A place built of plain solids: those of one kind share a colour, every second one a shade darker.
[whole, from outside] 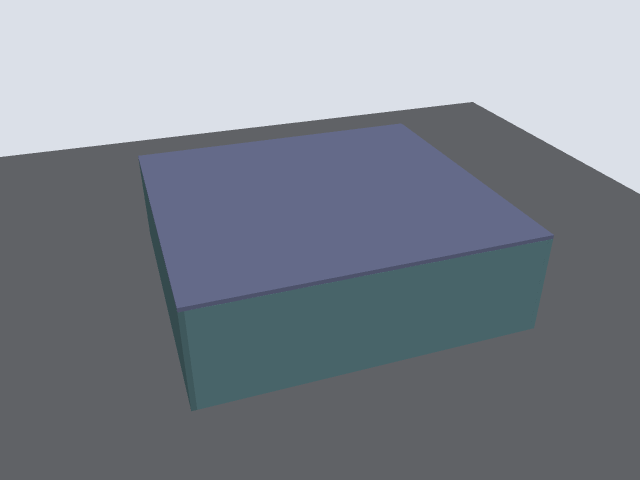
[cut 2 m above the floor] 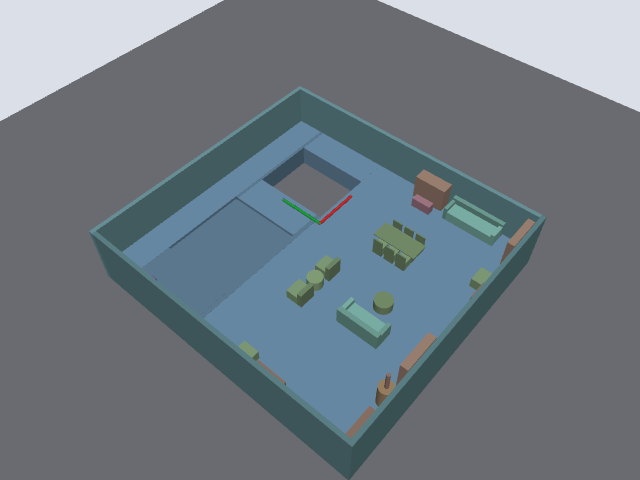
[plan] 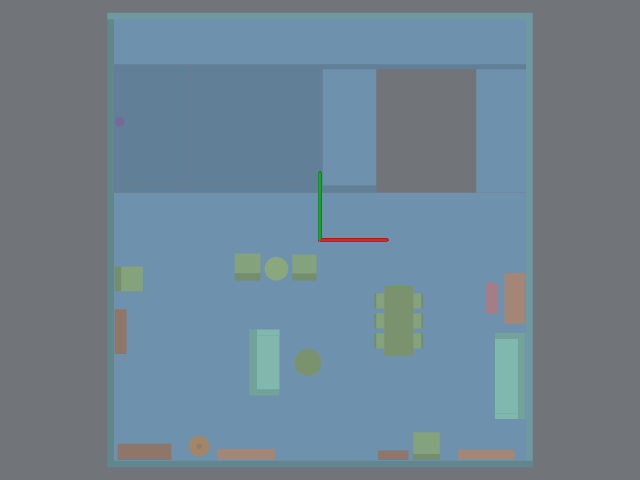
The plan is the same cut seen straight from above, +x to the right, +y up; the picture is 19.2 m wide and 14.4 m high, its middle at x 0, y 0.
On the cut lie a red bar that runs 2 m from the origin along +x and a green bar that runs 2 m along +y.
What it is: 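A home; one open living floor with 2 sunken areas, their rims bare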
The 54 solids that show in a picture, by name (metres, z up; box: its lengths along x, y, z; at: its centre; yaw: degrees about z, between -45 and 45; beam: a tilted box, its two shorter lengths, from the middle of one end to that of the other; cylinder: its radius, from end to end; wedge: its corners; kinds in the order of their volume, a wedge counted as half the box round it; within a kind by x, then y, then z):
{
 "floor_1": {"box": [2.2, 3.64, 1.07], "at": [-5.08, 3.45, 0.49]},
 "floor_2": {"box": [7.87, 0.21, 1.07], "at": [-2.25, 1.52, 0.49]},
 "floor_3": {"box": [4.06, 3.64, 0.92], "at": [-1.95, 3.45, 0.41]},
 "floor_4": {"box": [12.36, 8.04, 1.07], "at": [0.0, -2.6, 0.49]},
 "floor_5": {"box": [12.36, 1.35, 1.07], "at": [0.0, 5.95, 0.49]},
 "floor_6": {"box": [1.61, 3.5, 1.07], "at": [0.89, 3.38, 0.49]},
 "floor_7": {"box": [6.1, 0.14, 1.07], "at": [3.13, 5.2, 0.49]},
 "floor_8": {"box": [1.49, 3.71, 1.07], "at": [5.43, 3.27, 0.49]},
 "wall_1": {"box": [0.2, 13.25, 4.17], "at": [-6.28, 0.0, 2.03]},
 "wall_2": {"box": [12.76, 0.2, 4.17], "at": [0.0, -6.72, 2.03]},
 "wall_3": {"box": [12.76, 0.2, 4.17], "at": [0.0, 6.72, 2.03]},
 "wall_4": {"box": [0.2, 13.25, 4.17], "at": [6.28, 0.0, 2.03]},
 "roof_1": {"box": [12.76, 13.65, 0.16], "at": [0.0, 0.0, 4.2]},
 "case_1": {"box": [0.36, 1.35, 1.16], "at": [-5.98, -2.75, 1.6]},
 "case_2": {"box": [1.62, 0.49, 0.87], "at": [-5.26, -6.36, 1.46]},
 "case_3": {"box": [1.74, 0.34, 2.18], "at": [-2.21, -6.43, 2.11]},
 "case_4": {"box": [0.91, 0.29, 0.87], "at": [2.2, -6.46, 1.46]},
 "case_5": {"box": [1.7, 0.32, 2.1], "at": [4.99, -6.44, 2.07]},
 "case_6": {"box": [0.63, 1.54, 1.24], "at": [5.85, -1.75, 1.65]},
 "sofa_1": {"box": [0.23, 1.99, 0.83], "at": [-2.01, -3.67, 1.44]},
 "sofa_2": {"box": [0.68, 0.19, 0.68], "at": [-1.55, -4.57, 1.36]},
 "sofa_3": {"box": [0.68, 1.61, 0.46], "at": [-1.55, -3.67, 1.25]},
 "sofa_4": {"box": [0.68, 0.19, 0.68], "at": [-1.55, -2.77, 1.36]},
 "sofa_5": {"box": [0.69, 0.18, 0.66], "at": [5.59, -5.28, 1.35]},
 "sofa_6": {"box": [0.69, 2.23, 0.49], "at": [5.59, -4.08, 1.27]},
 "sofa_7": {"box": [0.69, 0.18, 0.66], "at": [5.59, -2.88, 1.35]},
 "sofa_8": {"box": [0.22, 2.58, 0.78], "at": [6.05, -4.08, 1.41]},
 "chair_1": {"box": [0.2, 0.75, 0.71], "at": [-6.06, -1.16, 1.38]},
 "chair_2": {"box": [0.65, 0.75, 0.48], "at": [-5.63, -1.16, 1.26]},
 "chair_3": {"box": [0.78, 0.22, 0.75], "at": [-2.17, -1.11, 1.4]},
 "chair_4": {"box": [0.78, 0.59, 0.47], "at": [-2.17, -0.7, 1.26]},
 "chair_5": {"box": [0.73, 0.21, 0.8], "at": [-0.47, -1.11, 1.42]},
 "chair_6": {"box": [0.73, 0.57, 0.47], "at": [-0.47, -0.72, 1.26]},
 "chair_7": {"box": [0.06, 0.46, 0.86], "at": [1.66, -3.02, 1.45]},
 "chair_8": {"box": [0.06, 0.46, 0.86], "at": [1.66, -2.43, 1.45]},
 "chair_9": {"box": [0.06, 0.46, 0.86], "at": [1.66, -1.83, 1.45]},
 "chair_10": {"box": [0.44, 0.46, 0.46], "at": [1.91, -3.02, 1.25]},
 "chair_11": {"box": [0.44, 0.46, 0.46], "at": [1.91, -2.43, 1.25]},
 "chair_12": {"box": [0.44, 0.46, 0.46], "at": [1.91, -1.83, 1.25]},
 "chair_13": {"box": [0.44, 0.46, 0.46], "at": [2.82, -3.02, 1.25]},
 "chair_14": {"box": [0.44, 0.46, 0.46], "at": [2.82, -2.43, 1.25]},
 "chair_15": {"box": [0.44, 0.46, 0.46], "at": [2.82, -1.83, 1.25]},
 "chair_16": {"box": [0.06, 0.46, 0.86], "at": [3.07, -3.02, 1.45]},
 "chair_17": {"box": [0.06, 0.46, 0.86], "at": [3.07, -2.43, 1.45]},
 "chair_18": {"box": [0.06, 0.46, 0.86], "at": [3.07, -1.83, 1.45]},
 "chair_19": {"box": [0.79, 0.18, 0.7], "at": [3.19, -6.51, 1.38]},
 "chair_20": {"box": [0.79, 0.66, 0.49], "at": [3.19, -6.09, 1.27]},
 "table_1": {"cylinder": 0.36, "from": [-1.31, -0.86, 1.02], "to": [-1.31, -0.86, 1.54]},
 "table_2": {"cylinder": 0.41, "from": [-0.36, -3.67, 1.02], "to": [-0.36, -3.67, 1.49]},
 "table_3": {"box": [0.87, 2.1, 0.044], "at": [2.36, -2.42, 1.75]},
 "stove_1": {"cylinder": 0.31, "from": [-3.63, -6.19, 1.02], "to": [-3.63, -6.19, 2.13]},
 "bench_1": {"box": [0.36, 0.93, 0.48], "at": [5.15, -1.75, 1.26]},
 "bush_1": {"cylinder": 0.15, "from": [-6.01, 3.55, 1.56], "to": [-6.01, 3.55, 2.31]},
 "flue_1": {"cylinder": 0.08, "from": [-3.63, -6.19, 2.13], "to": [-3.63, -6.19, 4.12]}
}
